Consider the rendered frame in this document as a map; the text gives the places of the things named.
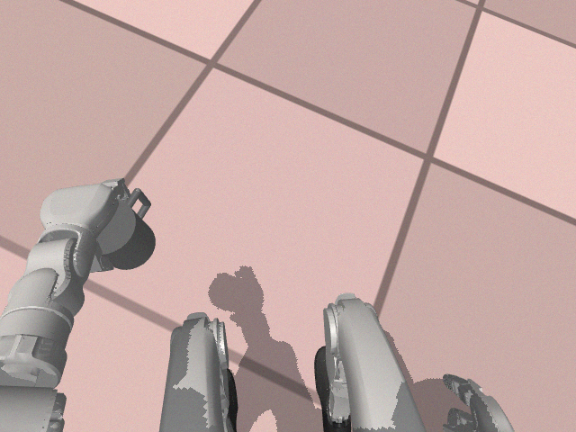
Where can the left robot arm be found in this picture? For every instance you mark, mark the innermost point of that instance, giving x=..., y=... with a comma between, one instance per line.
x=35, y=326

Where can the left robot hand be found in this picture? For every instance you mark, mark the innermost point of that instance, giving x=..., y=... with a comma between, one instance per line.
x=90, y=206

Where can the right robot hand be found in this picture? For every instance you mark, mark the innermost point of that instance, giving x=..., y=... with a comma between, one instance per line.
x=487, y=415

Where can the mug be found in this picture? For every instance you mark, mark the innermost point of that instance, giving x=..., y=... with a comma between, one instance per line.
x=127, y=240

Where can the right robot foot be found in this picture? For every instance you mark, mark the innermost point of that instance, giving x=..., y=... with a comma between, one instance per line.
x=322, y=387

